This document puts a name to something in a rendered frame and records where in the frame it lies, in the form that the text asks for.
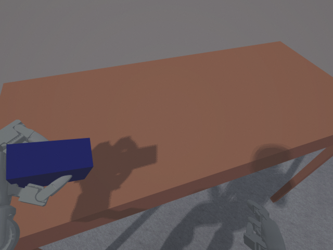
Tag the robot left forearm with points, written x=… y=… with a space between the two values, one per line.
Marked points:
x=9 y=229

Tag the robot right hand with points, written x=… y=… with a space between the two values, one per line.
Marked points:
x=268 y=235

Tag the robot left hand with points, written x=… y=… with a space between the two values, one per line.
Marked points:
x=14 y=133

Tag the sponge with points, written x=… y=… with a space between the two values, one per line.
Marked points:
x=41 y=163

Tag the table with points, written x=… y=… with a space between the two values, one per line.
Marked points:
x=164 y=129

